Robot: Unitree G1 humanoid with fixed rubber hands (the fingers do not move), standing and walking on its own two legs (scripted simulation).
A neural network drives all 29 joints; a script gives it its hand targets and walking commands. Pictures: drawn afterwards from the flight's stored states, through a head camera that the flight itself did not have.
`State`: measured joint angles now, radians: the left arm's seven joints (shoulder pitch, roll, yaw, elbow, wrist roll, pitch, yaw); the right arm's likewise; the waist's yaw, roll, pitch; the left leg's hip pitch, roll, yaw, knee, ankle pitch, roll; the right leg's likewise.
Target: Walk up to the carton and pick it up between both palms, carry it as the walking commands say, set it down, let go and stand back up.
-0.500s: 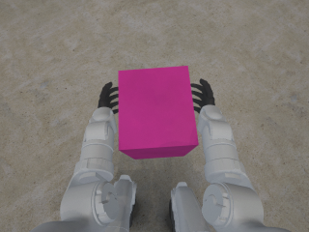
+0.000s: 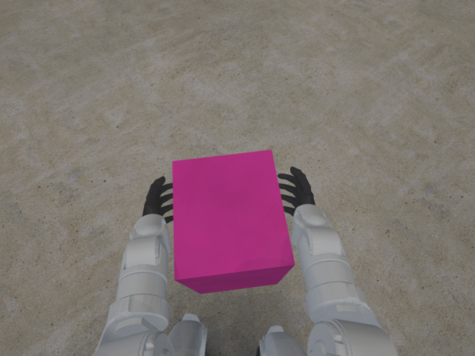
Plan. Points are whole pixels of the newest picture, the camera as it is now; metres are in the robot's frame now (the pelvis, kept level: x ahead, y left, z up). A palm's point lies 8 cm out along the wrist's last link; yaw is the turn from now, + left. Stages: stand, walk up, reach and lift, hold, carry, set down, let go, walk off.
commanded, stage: reach and lift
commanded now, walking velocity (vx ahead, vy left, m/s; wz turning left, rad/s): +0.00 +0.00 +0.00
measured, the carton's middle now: (231, 230) +0.36 +0.03 -0.11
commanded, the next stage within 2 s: none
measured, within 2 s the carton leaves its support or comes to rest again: neither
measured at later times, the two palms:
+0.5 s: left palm (147, 210) +0.33 +0.16 +0.04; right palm (316, 198) +0.36 -0.10 +0.05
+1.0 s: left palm (138, 205) +0.32 +0.16 +0.08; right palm (328, 193) +0.34 -0.10 +0.10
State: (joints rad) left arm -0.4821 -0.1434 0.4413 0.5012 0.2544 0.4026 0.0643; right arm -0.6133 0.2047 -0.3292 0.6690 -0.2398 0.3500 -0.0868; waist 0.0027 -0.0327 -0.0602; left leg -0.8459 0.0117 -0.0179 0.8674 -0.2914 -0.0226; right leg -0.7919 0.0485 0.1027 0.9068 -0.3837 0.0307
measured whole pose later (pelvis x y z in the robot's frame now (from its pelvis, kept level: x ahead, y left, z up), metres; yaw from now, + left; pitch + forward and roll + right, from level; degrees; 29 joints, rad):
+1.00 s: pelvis +0.02 +0.00 +0.05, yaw +0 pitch -4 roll +0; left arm -0.38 -0.15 0.35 0.38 0.25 0.73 0.08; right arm -0.52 0.21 -0.29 0.58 -0.26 0.64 -0.07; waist 0.01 -0.03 -0.03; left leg -0.27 0.01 -0.02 0.54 -0.21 -0.02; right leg -0.21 0.03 0.11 0.56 -0.29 0.02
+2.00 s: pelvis +0.02 +0.00 +0.05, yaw +0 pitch -4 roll +0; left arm -0.38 -0.15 0.25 0.39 0.25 0.77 0.10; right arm -0.43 0.21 -0.30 0.47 -0.27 0.68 -0.04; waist 0.01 -0.03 -0.03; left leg -0.25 0.01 -0.02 0.53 -0.21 -0.02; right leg -0.19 0.03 0.11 0.54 -0.28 0.02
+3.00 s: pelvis +0.03 -0.02 +0.05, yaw +0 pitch +0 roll +1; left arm -0.32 -0.17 0.17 0.19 0.25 0.89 0.11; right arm -0.35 0.18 -0.21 0.24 -0.20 0.84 -0.05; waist 0.01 0.00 -0.11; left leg -0.40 0.02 -0.02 0.81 -0.35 -0.02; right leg -0.20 0.03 -0.01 0.52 -0.32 -0.06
